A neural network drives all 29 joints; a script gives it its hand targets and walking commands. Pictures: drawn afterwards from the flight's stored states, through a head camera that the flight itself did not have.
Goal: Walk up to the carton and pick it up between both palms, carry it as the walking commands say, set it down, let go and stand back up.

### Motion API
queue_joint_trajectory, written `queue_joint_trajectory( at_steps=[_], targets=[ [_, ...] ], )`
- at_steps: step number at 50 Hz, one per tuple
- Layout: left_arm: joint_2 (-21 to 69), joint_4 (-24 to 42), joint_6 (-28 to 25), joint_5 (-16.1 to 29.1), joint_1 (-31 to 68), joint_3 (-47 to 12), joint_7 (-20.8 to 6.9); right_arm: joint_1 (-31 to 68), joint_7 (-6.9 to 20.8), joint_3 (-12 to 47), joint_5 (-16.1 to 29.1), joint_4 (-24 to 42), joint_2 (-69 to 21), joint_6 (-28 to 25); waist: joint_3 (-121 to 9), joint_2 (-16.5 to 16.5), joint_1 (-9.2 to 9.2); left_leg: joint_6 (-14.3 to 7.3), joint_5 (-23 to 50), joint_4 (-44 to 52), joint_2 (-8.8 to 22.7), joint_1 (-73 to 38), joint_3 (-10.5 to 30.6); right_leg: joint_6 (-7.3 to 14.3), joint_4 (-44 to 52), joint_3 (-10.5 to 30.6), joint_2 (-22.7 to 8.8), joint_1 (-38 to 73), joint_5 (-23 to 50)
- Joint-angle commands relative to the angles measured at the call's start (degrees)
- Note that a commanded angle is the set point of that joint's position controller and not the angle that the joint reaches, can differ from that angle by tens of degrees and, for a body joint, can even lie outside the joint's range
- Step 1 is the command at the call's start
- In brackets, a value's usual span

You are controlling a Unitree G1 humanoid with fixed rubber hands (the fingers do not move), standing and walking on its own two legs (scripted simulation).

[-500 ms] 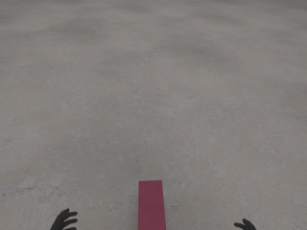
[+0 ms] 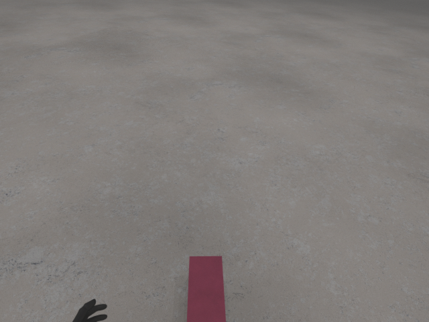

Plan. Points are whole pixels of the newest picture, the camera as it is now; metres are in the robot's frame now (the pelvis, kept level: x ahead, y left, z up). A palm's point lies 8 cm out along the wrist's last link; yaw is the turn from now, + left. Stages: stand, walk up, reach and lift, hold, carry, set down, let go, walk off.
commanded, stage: stand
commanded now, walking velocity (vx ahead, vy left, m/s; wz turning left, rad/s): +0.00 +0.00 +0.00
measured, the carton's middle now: (205, 297) +0.45 +0.00 -0.69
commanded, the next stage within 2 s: none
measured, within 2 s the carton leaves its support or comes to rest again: neither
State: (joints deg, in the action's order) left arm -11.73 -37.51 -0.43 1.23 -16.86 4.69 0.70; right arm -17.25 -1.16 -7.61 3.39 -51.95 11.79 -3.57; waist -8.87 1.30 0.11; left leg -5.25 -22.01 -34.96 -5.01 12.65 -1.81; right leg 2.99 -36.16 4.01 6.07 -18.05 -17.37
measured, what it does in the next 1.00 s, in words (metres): stands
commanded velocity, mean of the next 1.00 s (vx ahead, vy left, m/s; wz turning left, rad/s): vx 0.00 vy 0.00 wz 0.00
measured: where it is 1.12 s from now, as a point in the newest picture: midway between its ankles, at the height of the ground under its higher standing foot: outside the picture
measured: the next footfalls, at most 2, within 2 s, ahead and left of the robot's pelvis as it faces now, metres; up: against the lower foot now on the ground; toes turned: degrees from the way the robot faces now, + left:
none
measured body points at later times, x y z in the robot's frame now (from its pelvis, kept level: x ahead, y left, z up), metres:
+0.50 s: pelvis -0.02 -0.01 +0.00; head -0.08 +0.00 +0.45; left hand +0.11 +0.25 -0.10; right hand +0.06 -0.28 -0.12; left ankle -0.04 +0.06 -0.72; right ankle +0.02 -0.09 -0.72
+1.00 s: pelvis -0.03 -0.01 +0.00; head -0.07 -0.01 +0.45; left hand +0.07 +0.24 -0.11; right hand +0.04 -0.28 -0.13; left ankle -0.04 +0.06 -0.72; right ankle +0.02 -0.09 -0.72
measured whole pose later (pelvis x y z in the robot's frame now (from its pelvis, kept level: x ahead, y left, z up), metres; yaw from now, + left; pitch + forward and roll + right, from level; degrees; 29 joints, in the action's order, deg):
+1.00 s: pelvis -0.03 -0.01 +0.00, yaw +0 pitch -2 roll +1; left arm -12.2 -46.3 -1.7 1.2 -16.7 4.7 1.0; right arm -13.6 -1.0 -7.6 3.4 -59.5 11.8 -3.6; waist -4.1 1.1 0.0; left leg -4.3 -19.4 -34.2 -4.8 12.6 -1.8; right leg 3.9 -35.4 3.7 6.1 -18.0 -14.7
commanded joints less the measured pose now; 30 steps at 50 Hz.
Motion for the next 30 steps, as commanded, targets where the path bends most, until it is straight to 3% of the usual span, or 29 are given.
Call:
queue_joint_trajectory(
  at_steps=[1, 2, 3, 4, 5, 6, 7, 8, 9, 10, 11, 12, 13, 14, 15, 16, 17, 18, 19, 20, 21, 22, 23, 25, 26, 27, 28, 29, 30],
  targets=[
    [-14.9, 1.8, -2.5, -3.7, 7.2, 1.9, 0.5, 0.4, -1.1, -0.1, -6.5, 5.0, 16.0, -1.6, 10.2, -1.2, 0.3, 4.8, 25.9, 12.5, 13.2, 2.3, 15.5, 1.5, 4.2, 6.9, -8.6, -0.3, 14.2],
    [-13.8, 0.2, -2.5, -4.1, 4.7, 1.4, 0.7, 1.9, -1.2, -0.6, -6.8, 4.5, 16.8, -2.0, 8.5, 2.1, -1.39, 4.3, 25.6, 11.6, 13.6, 2.6, 16.3, 1.3, 5.3, 7.0, -9.2, 1.9, 14.1],
    [-15.5, -0.4, -2.8, -4.7, 3.9, 1.8, 1.0, 2.2, -0.9, -0.8, -6.6, 4.9, 16.7, -2.0, 6.7, 2.2, -0.07, 3.7, 21.5, 10.1, 11.7, -0.1, 13.5, 1.8, 7.4, 8.6, -9.6, 1.6, 14.1],
    [-14.6, -0.6, -3.0, -4.2, 3.8, 1.5, 0.9, 5.9, -0.4, -0.8, -6.7, 5.5, 16.4, -2.1, 6.3, 1.1, -0.48, 3.2, 17.4, 10.1, 11.7, 0.3, 14.1, 1.5, 8.0, 8.9, -9.8, 1.1, 12.6],
    [-15.0, 0.1, -3.3, -3.8, 5.6, 2.1, 1.1, 5.1, -0.6, -0.4, -6.8, 6.4, 15.2, -2.2, 6.8, -1.7, 0.18, 3.5, 19.2, 10.7, 12.5, 0.7, 14.9, 1.6, 6.7, 9.1, -10.8, 2.2, 14.8],
    [-14.8, 0.2, -3.2, -3.2, 4.2, 2.0, 0.9, 4.4, -0.6, -0.4, -6.3, 5.8, 16.3, -2.1, 5.6, -4.4, -0.82, 3.8, 20.8, 11.5, 12.9, 1.6, 15.3, 1.2, 5.4, 8.2, -9.9, 3.0, 14.3],
    [-16.6, -0.2, -3.3, -3.7, 5.3, 2.7, 0.7, 3.3, -0.7, -0.5, -7.0, 5.1, 16.5, -2.2, 11.2, -4.3, 0.04, 4.5, 26.1, 11.2, 14.6, 3.2, 18.0, 1.2, 3.9, 8.9, -9.7, -0.8, 14.8],
    [-15.4, -0.4, -2.6, -3.4, 5.8, 1.9, 1.0, 2.0, -0.7, -0.2, -6.4, 4.4, 15.5, -2.2, 8.9, -1.8, 0.18, 3.8, 25.8, 12.2, 14.3, 1.1, 17.3, 1.3, 3.5, 7.9, -9.5, 0.4, 15.0],
    [-14.7, -1.3, -2.9, -3.9, 4.3, 2.2, 1.0, 1.6, -0.9, 0.2, -6.7, 3.6, 16.1, -2.3, 8.8, -1.9, -0.79, 3.1, 23.6, 10.9, 14.0, 0.6, 17.5, 0.9, 4.5, 8.3, -10.0, 0.3, 14.3],
    [-14.1, -1.3, -3.2, -3.9, 6.2, 1.8, 0.6, 2.0, -0.6, 0.5, -6.5, 3.0, 15.4, -2.0, 8.1, 0.0, -0.39, 2.4, 20.7, 11.6, 11.9, 0.7, 14.9, 1.7, 5.9, 8.4, -9.8, 0.2, 13.3],
    [-14.6, -0.4, -3.0, -3.5, 6.7, 1.7, 0.5, 5.2, -0.8, -0.4, -6.6, 4.9, 15.3, -2.0, 7.5, -2.1, 0.31, 2.5, 17.7, 12.5, 14.9, -0.1, 17.4, 1.2, 5.1, 8.0, -9.7, -0.8, 11.5],
    [-14.3, -1.0, -3.1, -3.0, 4.4, 1.7, 0.7, 5.3, -0.4, -0.4, -6.6, 4.4, 16.4, -1.9, 9.2, -3.1, -1.41, 1.8, 15.5, 12.6, 14.5, 3.0, 19.1, 1.2, 5.3, 8.1, -9.4, 0.4, 10.6],
    [-15.1, -0.9, -2.9, -3.8, 6.6, 1.7, 0.6, 6.9, -0.4, 0.0, -6.2, 5.6, 14.6, -2.3, 11.2, -1.2, -0.04, 2.0, 12.9, 14.6, 14.5, 5.1, 19.4, 1.6, 6.1, 8.4, -9.6, -0.8, 8.3],
    [-14.7, -1.2, -2.9, -3.1, 6.1, 1.7, 0.5, 5.9, -0.6, -0.4, -6.8, 4.0, 15.6, -2.6, 12.0, -0.8, -1.26, 2.1, 10.1, 15.2, 14.8, 4.5, 19.3, 1.0, 6.6, 8.3, -9.9, -0.3, 7.0],
    [-13.6, -0.8, -2.8, -3.9, 7.6, 1.7, 0.5, 7.3, -0.9, -0.5, -7.1, 4.7, 16.9, -2.4, 10.4, -0.2, -0.57, 2.1, 9.5, 16.3, 15.8, 3.2, 21.2, 0.5, 6.2, 7.9, -9.2, -1.2, 5.4],
    [-15.7, -1.4, -3.1, -4.2, 7.5, 2.0, 0.8, 6.0, -0.3, -0.2, -6.2, 4.3, 15.4, -2.4, 14.3, 2.1, -0.29, 1.9, 11.9, 14.3, 15.1, 6.2, 20.0, 0.8, 7.8, 8.9, -10.4, -0.3, 9.4],
    [-14.2, -2.0, -3.6, -3.5, 5.1, 1.9, 0.7, 4.7, -0.2, -0.3, -6.6, 3.2, 16.3, -2.2, 10.9, 1.1, -1.28, 2.0, 12.1, 14.0, 12.7, 4.7, 16.2, 1.2, 9.4, 9.9, -10.5, 2.6, 9.7],
    [-14.8, -1.6, -3.6, -3.6, 7.2, 1.5, 0.6, 5.8, 0.1, -0.5, -6.3, 3.1, 16.1, -2.3, 8.6, -0.2, -0.17, 3.7, 15.3, 13.7, 12.8, 3.1, 16.1, 1.0, 6.9, 8.7, -10.3, 1.7, 11.7],
    [-14.9, -2.2, -4.0, -3.9, 6.7, 1.7, 0.6, 4.1, 0.1, 0.1, -6.4, 2.2, 16.2, -2.5, 11.8, 0.2, -0.37, 3.6, 17.1, 13.4, 12.0, 5.8, 15.8, 1.2, 8.0, 9.9, -10.7, 2.1, 11.7],
    [-15.5, -3.1, -3.7, -4.0, 4.3, 2.1, 0.7, 4.1, -0.3, -0.2, -6.6, 1.7, 16.2, -1.9, 8.6, -3.4, 0.03, 3.2, 17.3, 11.8, 11.6, 2.0, 13.7, 1.7, 9.0, 11.3, -11.5, 2.3, 12.1],
    [-15.0, -3.3, -3.4, -3.7, 6.7, 1.9, 0.8, 4.9, -0.2, 0.5, -6.8, 2.4, 14.2, -2.0, 9.4, -2.2, 0.23, 3.5, 17.7, 12.4, 11.7, 1.3, 13.8, 1.4, 8.9, 9.2, -10.3, 1.6, 11.8],
    [-14.6, -2.6, -3.8, -4.2, 7.5, 1.4, 0.9, 2.5, -0.4, 0.6, -5.8, 1.4, 14.8, -1.9, 14.3, 1.3, 1.11, 3.3, 16.2, 11.9, 11.4, 4.5, 14.8, 1.7, 9.2, 10.2, -10.4, -0.1, 10.5],
    [-15.0, -3.1, -3.5, -3.5, 7.9, 2.1, 0.9, 4.1, -0.3, 1.0, -6.3, 1.9, 13.7, -2.3, 15.7, 1.5, 0.38, 3.0, 16.4, 13.8, 12.3, 4.9, 16.1, 1.8, 8.5, 10.3, -10.6, -2.7, 8.8],
    [-15.8, -3.6, -3.3, -2.9, 8.1, 2.1, 1.1, 6.9, -0.1, 0.2, -6.1, 2.4, 15.8, -2.2, 15.9, -5.4, -0.01, 2.4, 16.3, 13.8, 12.5, 5.3, 16.1, 1.9, 7.9, 9.7, -10.1, -2.2, 9.2],
    [-14.7, -3.6, -3.5, -3.1, 8.1, 1.7, 0.8, 5.8, -0.3, 0.1, -6.5, 1.5, 15.9, -2.2, 13.4, -0.9, -0.31, 3.4, 19.8, 14.6, 14.4, 3.9, 18.2, 2.0, 7.2, 8.9, -10.2, 0.1, 9.1],
    [-15.1, -3.7, -3.4, -3.7, 6.7, 1.9, 0.7, 2.8, -0.4, 0.1, -6.0, 0.6, 16.2, -2.1, 10.1, -0.5, -0.06, 3.2, 15.3, 15.3, 15.0, 0.8, 19.1, 1.0, 7.3, 8.3, -10.2, 0.2, 7.3],
    [-14.0, -3.9, -2.8, -3.3, 7.1, 1.4, 0.3, 8.1, -0.3, -0.4, -6.0, 1.6, 17.5, -2.3, 12.0, -1.4, -1.14, 2.7, 14.3, 15.6, 15.2, 3.4, 20.4, 0.9, 7.7, 8.2, -9.6, -0.2, 6.7],
    [-13.6, -4.2, -3.0, -3.6, 7.3, 1.4, 0.6, 8.0, -0.4, 0.0, -6.4, 2.1, 15.1, -1.9, 10.9, -1.2, -1.2, 1.3, 11.2, 15.0, 14.8, 2.2, 19.3, 1.2, 8.2, 7.9, -10.1, -0.2, 6.9],
    [-15.1, -4.7, -3.4, -4.4, 6.9, 1.6, 1.2, 7.6, -0.6, 0.1, -6.0, 1.4, 15.4, -1.4, 12.9, 1.5, -0.67, 0.7, 10.3, 14.0, 12.9, 2.8, 16.5, 1.5, 9.9, 9.1, -10.4, -0.4, 8.3]
  ],
)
